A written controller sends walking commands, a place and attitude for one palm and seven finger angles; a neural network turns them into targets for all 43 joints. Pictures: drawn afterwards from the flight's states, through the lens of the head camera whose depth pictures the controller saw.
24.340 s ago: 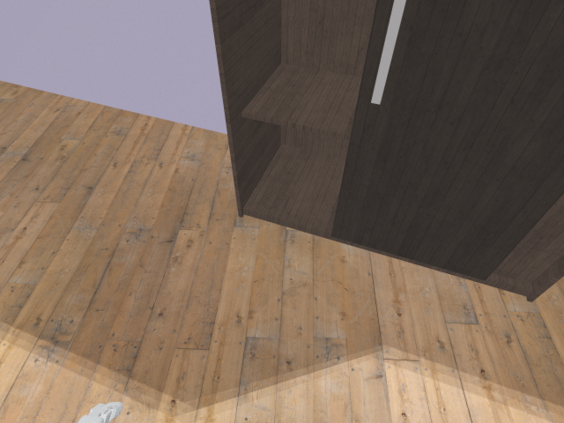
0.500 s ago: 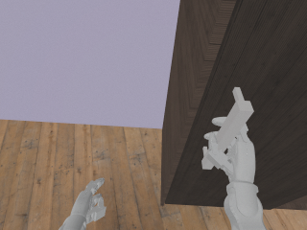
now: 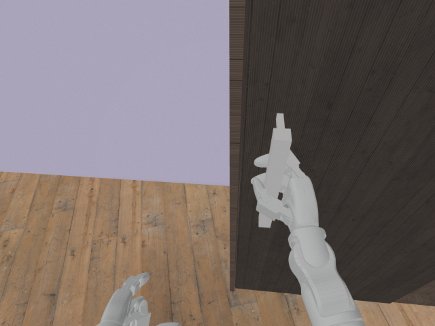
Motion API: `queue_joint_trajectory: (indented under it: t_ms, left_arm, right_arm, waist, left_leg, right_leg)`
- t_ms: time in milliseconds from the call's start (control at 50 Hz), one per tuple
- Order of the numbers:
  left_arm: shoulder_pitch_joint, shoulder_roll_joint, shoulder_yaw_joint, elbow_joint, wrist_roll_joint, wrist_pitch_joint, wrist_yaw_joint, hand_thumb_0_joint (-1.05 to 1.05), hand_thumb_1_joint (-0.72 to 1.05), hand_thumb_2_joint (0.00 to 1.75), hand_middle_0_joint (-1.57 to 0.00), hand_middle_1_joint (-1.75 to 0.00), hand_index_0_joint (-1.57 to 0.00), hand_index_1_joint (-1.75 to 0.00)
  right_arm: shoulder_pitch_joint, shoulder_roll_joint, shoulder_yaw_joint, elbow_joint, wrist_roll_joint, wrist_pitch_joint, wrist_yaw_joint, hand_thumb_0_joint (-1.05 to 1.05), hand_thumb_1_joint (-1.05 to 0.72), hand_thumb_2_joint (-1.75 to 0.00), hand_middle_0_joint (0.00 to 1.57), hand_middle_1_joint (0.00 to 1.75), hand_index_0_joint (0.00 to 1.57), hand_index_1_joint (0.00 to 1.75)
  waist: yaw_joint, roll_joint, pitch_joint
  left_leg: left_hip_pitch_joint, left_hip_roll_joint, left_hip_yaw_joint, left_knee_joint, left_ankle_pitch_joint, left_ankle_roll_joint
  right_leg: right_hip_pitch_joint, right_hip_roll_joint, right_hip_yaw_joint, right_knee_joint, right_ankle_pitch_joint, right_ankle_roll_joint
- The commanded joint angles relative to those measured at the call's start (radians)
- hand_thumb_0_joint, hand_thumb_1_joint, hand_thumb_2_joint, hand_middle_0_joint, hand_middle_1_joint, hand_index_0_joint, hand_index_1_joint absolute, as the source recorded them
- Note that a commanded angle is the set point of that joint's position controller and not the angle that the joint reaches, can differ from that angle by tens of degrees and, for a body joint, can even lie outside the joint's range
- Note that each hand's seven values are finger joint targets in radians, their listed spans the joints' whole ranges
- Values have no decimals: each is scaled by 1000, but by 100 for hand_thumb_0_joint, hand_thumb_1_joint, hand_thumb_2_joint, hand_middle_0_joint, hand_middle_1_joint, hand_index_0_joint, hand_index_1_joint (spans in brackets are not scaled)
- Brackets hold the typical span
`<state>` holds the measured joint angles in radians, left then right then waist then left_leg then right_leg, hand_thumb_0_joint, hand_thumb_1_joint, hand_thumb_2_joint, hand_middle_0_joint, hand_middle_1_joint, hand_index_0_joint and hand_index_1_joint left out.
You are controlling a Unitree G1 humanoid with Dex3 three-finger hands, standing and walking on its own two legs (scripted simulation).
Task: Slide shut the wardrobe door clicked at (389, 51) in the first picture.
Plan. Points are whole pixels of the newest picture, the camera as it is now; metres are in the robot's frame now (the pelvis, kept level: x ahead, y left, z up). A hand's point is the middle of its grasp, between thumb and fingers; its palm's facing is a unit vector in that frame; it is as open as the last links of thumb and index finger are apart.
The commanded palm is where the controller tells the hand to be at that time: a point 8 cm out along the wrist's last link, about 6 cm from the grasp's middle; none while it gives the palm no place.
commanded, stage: stop walking and hold the door there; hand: right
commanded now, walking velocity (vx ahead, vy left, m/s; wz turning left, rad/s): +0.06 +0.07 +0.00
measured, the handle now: (271, 177) +0.35 -0.09 +0.09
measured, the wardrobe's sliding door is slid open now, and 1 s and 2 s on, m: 0.00 0.00 0.00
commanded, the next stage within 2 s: loosen the grip on the handle in 0.70 s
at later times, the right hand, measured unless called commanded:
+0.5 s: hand (260, 199) +0.30 -0.07 +0.10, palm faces +0.01 +1.00 -0.08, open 6.4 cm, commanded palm +0.28 -0.07 +0.09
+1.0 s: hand (266, 198) +0.30 -0.08 +0.10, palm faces -0.01 +1.00 -0.02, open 7.8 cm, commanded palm +0.28 -0.12 +0.10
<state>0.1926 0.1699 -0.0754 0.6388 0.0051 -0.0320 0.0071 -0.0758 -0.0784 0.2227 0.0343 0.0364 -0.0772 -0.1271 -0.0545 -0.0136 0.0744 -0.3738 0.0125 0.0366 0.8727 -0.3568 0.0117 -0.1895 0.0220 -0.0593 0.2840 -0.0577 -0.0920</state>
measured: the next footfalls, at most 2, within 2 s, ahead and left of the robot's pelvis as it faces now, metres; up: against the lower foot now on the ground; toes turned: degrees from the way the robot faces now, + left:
left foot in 0.22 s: -0.03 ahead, +0.11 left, +0.00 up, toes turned +1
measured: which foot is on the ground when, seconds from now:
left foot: up 0.00-0.20, down 0.22-1.00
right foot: down 0.00-1.00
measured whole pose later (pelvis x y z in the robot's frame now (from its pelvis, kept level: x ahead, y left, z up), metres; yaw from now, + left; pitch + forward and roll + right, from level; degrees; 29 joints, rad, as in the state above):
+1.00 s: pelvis -0.03 +0.03 -0.02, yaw +0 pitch -1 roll +0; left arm 0.15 0.23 -0.03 0.64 -0.04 -0.12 0.01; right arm -0.23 -0.13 0.03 0.27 0.12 -0.11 -0.02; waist -0.02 -0.01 -0.01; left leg -0.18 -0.05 0.05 0.58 -0.38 0.06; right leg -0.39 0.04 -0.07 0.51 -0.10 -0.07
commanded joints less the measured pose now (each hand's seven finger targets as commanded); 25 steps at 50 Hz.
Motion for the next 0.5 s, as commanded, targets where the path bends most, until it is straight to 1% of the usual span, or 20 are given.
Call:
queue_joint_trajectory:
  t_ms: [0, 40, 60, 100, 140, 160, 180, 200, 220, 240, 260, 280, 300, 320, 360, 380, 400, 440, 460, 480]
  left_arm:
    - [-126, 115, 40, -146, 7, -58, 27, 0, 90, 90, -20, -30, -20, -30]
    - [-112, 122, 46, -135, 12, -57, 30, 0, 90, 90, -20, -30, -20, -30]
    - [-110, 115, 43, -132, 15, -60, 28, 0, 90, 90, -20, -30, -20, -30]
    - [-108, 107, 44, -126, 16, -65, 26, 0, 90, 90, -20, -30, -20, -30]
    - [-102, 109, 48, -121, 17, -68, 26, 0, 90, 90, -20, -30, -20, -30]
    - [-104, 99, 46, -123, 18, -69, 24, 0, 90, 90, -20, -30, -20, -30]
    - [-108, 99, 47, -125, 19, -71, 26, 0, 90, 90, -20, -30, -20, -30]
    - [-115, 99, 47, -131, 19, -74, 28, 0, 90, 90, -20, -30, -20, -30]
    - [-119, 107, 49, -133, 17, -72, 29, 0, 90, 90, -20, -30, -20, -30]
    - [-113, 126, 60, -128, 2, -74, 29, 0, 90, 90, -20, -30, -20, -30]
    - [-107, 131, 64, -128, 0, -71, 32, 0, 90, 90, -20, -30, -20, -30]
    - [-113, 131, 61, -130, -1, -68, 33, 0, 90, 90, -20, -30, -20, -30]
    - [-118, 132, 60, -131, 0, -66, 34, 0, 90, 90, -20, -30, -20, -30]
    - [-123, 131, 59, -130, 3, -65, 35, 0, 90, 90, -20, -30, -20, -30]
    - [-130, 137, 56, -125, 7, -59, 35, 0, 90, 90, -20, -30, -20, -30]
    - [-126, 134, 55, -124, 9, -56, 36, 0, 90, 90, -20, -30, -20, -30]
    - [-124, 134, 55, -123, 8, -54, 37, 0, 90, 90, -20, -30, -20, -30]
    - [-120, 129, 58, -125, 2, -54, 39, 0, 90, 90, -20, -30, -20, -30]
    - [-117, 119, 56, -123, 2, -54, 41, 0, 90, 90, -20, -30, -20, -30]
    - [-110, 122, 57, -114, 1, -55, 42, 0, 90, 90, -20, -30, -20, -30]
  right_arm:
    - [-387, 105, 171, -232, -21, -79, 69, 0, -90, -90, 45, 140, 45, 140]
    - [-399, 84, 152, -213, -20, -76, 67, 0, -90, -90, 45, 140, 45, 140]
    - [-410, 108, 170, -213, -17, -76, 67, 0, -90, -90, 45, 140, 45, 140]
    - [-433, 129, 193, -214, -18, -79, 70, 0, -90, -90, 45, 140, 45, 140]
    - [-416, 110, 180, -198, -19, -79, 73, 0, -90, -90, 45, 140, 45, 140]
    - [-420, 112, 180, -230, -14, -83, 74, 0, -90, -90, 45, 140, 45, 140]
    - [-418, 104, 175, -252, -13, -86, 73, 0, -90, -90, 45, 140, 45, 140]
    - [-415, 98, 167, -276, -8, -86, 73, 0, -90, -90, 45, 140, 45, 140]
    - [-403, 90, 161, -292, -3, -84, 73, 0, -90, -90, 45, 140, 45, 140]
    - [-391, 98, 166, -243, -9, -88, 73, 0, -90, -90, 45, 140, 45, 140]
    - [-391, 107, 166, -205, -9, -90, 71, 0, -90, -90, 45, 140, 45, 140]
    - [-399, 114, 169, -192, -8, -89, 70, 0, -90, -90, 45, 140, 45, 140]
    - [-420, 116, 167, -190, -8, -91, 69, 0, -90, -90, 45, 140, 45, 140]
    - [-439, 121, 169, -182, -5, -92, 68, 0, -90, -90, 45, 140, 45, 140]
    - [-467, 124, 169, -146, -6, -90, 63, 0, -90, -90, 45, 140, 45, 140]
    - [-470, 121, 167, -137, -9, -88, 61, 0, -90, -90, 45, 140, 45, 140]
    - [-467, 114, 161, -112, -10, -86, 61, 0, -90, -90, 45, 140, 45, 140]
    - [-474, 92, 143, -88, -13, -88, 63, 0, -90, -90, 45, 140, 45, 140]
    - [-473, 97, 140, -75, -12, -91, 64, 0, -90, -90, 45, 140, 45, 140]
    - [-475, 100, 137, -50, -15, -93, 65, 0, -90, -90, 45, 140, 45, 140]
  waist:
    - [64, -78, -260]
    - [68, -80, -285]
    - [72, -101, -294]
    - [80, -88, -310]
    - [86, -15, -296]
    - [85, 27, -311]
    - [87, 42, -325]
    - [87, 29, -348]
    - [87, -14, -378]
    - [87, 70, -396]
    - [86, 120, -389]
    - [83, 139, -373]
    - [81, 111, -359]
    - [79, 78, -349]
    - [74, -41, -309]
    - [72, -52, -303]
    - [71, -36, -283]
    - [74, 68, -266]
    - [77, 116, -251]
    - [79, 141, -238]
  left_leg:
    - [140, -28, 33, -165, -58, 13]
    - [170, -39, 38, -248, -70, 22]
    - [179, -44, 38, -294, -78, 30]
    - [202, -32, 16, -422, -51, 45]
    - [198, 20, -66, -514, 22, 72]
    - [176, 56, -117, -536, 51, 86]
    - [132, 79, -140, -525, 91, 92]
    - [97, 76, -129, -489, 140, 80]
    - [73, 52, -101, -446, 137, 57]
    - [57, 21, -68, -422, 97, 35]
    - [46, 16, -69, -423, 78, 24]
    - [41, 17, -69, -430, 49, 22]
    - [33, 17, -71, -434, 19, 27]
    - [31, 14, -69, -440, -21, 33]
    - [40, 16, -74, -437, -61, 47]
    - [57, 18, -76, -456, -58, 52]
    - [63, 25, -88, -487, -53, 57]
    - [48, 67, -137, -570, -52, 67]
    - [3, 102, -178, -609, -46, 76]
    - [-48, 128, -196, -625, -48, 84]
  right_leg:
    - [60, -270, 211, -234, -438, 62]
    - [90, -253, 195, -214, -413, 89]
    - [104, -243, 190, -203, -394, 108]
    - [133, -217, 164, -139, -316, 128]
    - [133, -180, 132, -29, -153, 141]
    - [166, -168, 125, 31, -66, 146]
    - [221, -153, 120, 70, 22, 152]
    - [282, -149, 121, 71, 108, 160]
    - [337, -156, 139, 47, 172, 171]
    - [358, -185, 184, 43, 144, 138]
    - [355, -210, 215, 38, 103, 91]
    - [335, -218, 225, 14, 23, 76]
    - [316, -219, 228, -15, -63, 85]
    - [294, -217, 231, -48, -159, 110]
    - [216, -201, 218, -89, -287, 137]
    - [190, -191, 202, -85, -299, 135]
    - [162, -180, 182, -69, -301, 129]
    - [160, -142, 121, 34, -201, 113]
    - [183, -127, 101, 104, -138, 100]
    - [203, -116, 100, 159, -102, 95]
